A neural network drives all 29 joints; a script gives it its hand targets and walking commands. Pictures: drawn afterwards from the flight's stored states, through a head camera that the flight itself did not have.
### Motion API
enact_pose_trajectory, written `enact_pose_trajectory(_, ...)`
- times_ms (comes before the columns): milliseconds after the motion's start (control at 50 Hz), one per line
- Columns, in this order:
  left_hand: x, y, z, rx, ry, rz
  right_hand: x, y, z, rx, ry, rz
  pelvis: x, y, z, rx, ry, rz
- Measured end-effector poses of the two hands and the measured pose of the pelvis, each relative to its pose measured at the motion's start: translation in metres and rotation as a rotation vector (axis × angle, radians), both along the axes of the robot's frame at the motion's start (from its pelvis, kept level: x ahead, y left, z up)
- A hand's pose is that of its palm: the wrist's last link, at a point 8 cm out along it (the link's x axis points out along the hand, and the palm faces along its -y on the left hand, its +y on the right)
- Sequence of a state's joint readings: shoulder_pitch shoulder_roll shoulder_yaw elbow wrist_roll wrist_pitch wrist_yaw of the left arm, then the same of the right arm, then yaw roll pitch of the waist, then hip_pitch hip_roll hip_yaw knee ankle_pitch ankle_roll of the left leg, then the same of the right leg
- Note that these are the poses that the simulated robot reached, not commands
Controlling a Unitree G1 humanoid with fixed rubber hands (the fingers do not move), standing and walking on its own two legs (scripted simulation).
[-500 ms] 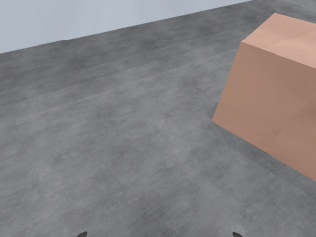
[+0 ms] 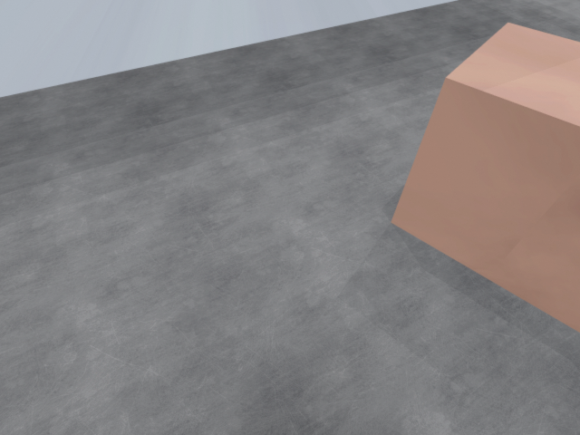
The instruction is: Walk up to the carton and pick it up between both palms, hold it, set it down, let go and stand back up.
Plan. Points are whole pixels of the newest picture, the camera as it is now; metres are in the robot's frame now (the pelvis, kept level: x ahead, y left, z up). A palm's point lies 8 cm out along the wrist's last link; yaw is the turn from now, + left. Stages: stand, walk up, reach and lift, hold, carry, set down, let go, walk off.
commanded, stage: stand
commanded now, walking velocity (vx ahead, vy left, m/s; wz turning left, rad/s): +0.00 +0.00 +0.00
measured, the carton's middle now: out of the picture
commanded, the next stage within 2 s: none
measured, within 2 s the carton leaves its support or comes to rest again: neither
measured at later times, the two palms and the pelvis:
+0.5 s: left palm out of the picture +0.00 +0.22 -0.14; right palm out of the picture +0.00 -0.21 -0.14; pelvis +0.00 +0.00 +0.01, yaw +0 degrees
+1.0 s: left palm out of the picture -0.02 +0.20 -0.14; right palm out of the picture -0.03 -0.21 -0.14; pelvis +0.00 +0.00 +0.01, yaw +0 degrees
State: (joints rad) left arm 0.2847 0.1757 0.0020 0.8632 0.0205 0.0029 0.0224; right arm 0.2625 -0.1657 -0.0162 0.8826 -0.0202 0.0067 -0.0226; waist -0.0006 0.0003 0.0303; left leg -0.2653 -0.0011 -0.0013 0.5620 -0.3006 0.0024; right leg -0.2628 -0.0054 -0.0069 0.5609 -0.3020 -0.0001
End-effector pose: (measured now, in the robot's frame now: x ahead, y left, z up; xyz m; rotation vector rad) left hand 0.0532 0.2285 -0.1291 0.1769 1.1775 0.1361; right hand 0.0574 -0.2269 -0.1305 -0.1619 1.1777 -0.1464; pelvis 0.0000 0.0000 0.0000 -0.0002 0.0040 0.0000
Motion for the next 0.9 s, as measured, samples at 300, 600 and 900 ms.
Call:
enact_pose_trajectory(300,-0.033,0.004,-0.004,0.003,0.105,0.042,-0.024,0.003,-0.004,0.000,0.089,-0.028,-0.002,0.003,0.005,0.000,-0.015,-0.002)
enact_pose_trajectory(600,-0.058,-0.011,-0.007,-0.026,0.203,0.050,-0.063,0.017,-0.010,0.047,0.212,-0.065,-0.003,0.001,0.009,0.001,-0.029,-0.001)
enact_pose_trajectory(900,-0.074,-0.022,-0.009,-0.044,0.241,0.067,-0.076,0.015,-0.010,0.043,0.250,-0.068,-0.003,-0.002,0.010,0.001,-0.043,0.004)
